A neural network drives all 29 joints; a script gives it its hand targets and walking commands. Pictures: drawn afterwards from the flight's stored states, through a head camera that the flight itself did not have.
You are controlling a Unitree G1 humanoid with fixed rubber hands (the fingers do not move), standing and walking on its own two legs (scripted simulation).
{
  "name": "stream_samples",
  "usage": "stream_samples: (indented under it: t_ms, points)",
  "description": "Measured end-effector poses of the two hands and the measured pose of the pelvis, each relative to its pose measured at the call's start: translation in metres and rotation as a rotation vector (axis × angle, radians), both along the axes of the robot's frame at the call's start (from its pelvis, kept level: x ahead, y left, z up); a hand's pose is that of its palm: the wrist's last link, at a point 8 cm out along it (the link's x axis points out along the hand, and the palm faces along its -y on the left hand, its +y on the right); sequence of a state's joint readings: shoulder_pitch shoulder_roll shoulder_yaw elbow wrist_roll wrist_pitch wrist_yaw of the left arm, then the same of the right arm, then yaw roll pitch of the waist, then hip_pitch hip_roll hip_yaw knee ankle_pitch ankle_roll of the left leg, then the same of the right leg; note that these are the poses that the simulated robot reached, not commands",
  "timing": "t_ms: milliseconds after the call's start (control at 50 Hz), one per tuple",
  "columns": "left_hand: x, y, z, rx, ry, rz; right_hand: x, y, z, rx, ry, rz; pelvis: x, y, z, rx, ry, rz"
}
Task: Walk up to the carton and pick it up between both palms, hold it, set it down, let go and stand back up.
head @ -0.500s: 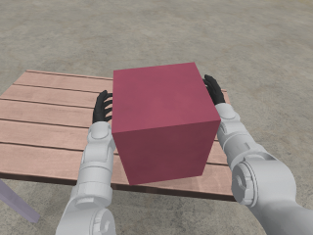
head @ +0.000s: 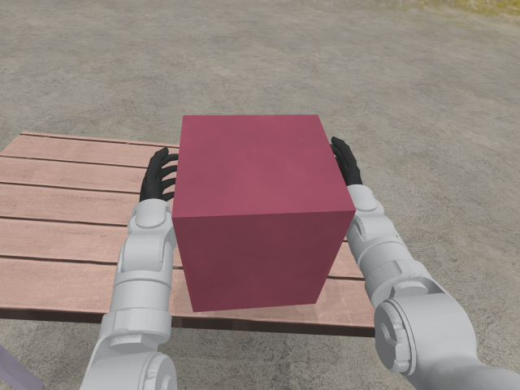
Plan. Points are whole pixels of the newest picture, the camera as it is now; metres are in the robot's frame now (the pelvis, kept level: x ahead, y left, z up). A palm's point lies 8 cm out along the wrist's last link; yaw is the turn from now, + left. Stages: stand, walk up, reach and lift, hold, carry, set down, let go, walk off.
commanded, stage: reach and lift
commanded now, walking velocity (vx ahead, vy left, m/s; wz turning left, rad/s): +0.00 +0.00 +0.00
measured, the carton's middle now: (253, 216) +0.39 +0.03 +0.10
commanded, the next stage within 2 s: hold in 1.60 s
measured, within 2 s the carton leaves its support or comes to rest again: neither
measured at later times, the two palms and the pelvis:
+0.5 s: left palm (149, 186) +0.36 +0.18 +0.17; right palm (358, 188) +0.39 -0.12 +0.18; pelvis +0.00 +0.02 +0.00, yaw +0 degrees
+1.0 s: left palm (148, 173) +0.37 +0.18 +0.19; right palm (364, 187) +0.38 -0.12 +0.19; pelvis +0.01 +0.02 +0.00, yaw +0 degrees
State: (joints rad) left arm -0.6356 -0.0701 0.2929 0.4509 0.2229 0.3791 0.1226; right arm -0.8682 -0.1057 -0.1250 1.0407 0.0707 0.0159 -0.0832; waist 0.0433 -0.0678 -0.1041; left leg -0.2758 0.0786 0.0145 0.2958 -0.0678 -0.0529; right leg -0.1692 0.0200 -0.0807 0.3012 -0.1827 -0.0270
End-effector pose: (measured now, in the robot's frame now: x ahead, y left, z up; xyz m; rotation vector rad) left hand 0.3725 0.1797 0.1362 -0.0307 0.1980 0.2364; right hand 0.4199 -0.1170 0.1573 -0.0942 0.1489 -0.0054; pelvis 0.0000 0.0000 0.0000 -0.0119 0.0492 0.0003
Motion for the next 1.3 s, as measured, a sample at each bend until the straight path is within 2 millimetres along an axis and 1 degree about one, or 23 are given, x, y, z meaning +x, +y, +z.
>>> stream_samples:
  t_ms: [220, 540, 800, 1060, 1300]
  points:
    - [-0.001, 0.002, 0.02, 0.028, -0.02, -0.055, -0.015, 0.0, 0.014, 0.044, -0.024, -0.063, 0.002, 0.007, 0.001, -0.001, -0.074, 0.007]
    - [-0.01, 0.0, 0.038, 0.035, -0.016, -0.097, -0.036, -0.004, 0.027, 0.066, -0.024, -0.101, 0.002, 0.018, 0.0, 0.0, -0.144, 0.001]
    - [-0.008, -0.001, 0.054, 0.042, -0.028, -0.137, -0.042, -0.007, 0.035, 0.064, -0.032, -0.126, 0.005, 0.022, -0.001, 0.002, -0.172, -0.001]
    - [-0.007, 0.0, 0.058, 0.051, -0.037, -0.152, -0.045, -0.007, 0.037, 0.072, -0.04, -0.14, 0.009, 0.025, -0.001, 0.001, -0.187, -0.003]
    - [-0.006, -0.003, 0.066, 0.048, -0.042, -0.157, -0.045, -0.01, 0.046, 0.074, -0.045, -0.144, 0.01, 0.023, -0.002, 0.0, -0.192, -0.007]
